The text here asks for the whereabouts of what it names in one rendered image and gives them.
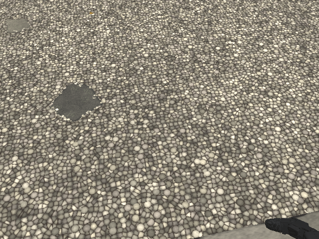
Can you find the right robot hand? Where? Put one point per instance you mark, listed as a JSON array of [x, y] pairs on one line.
[[294, 227]]

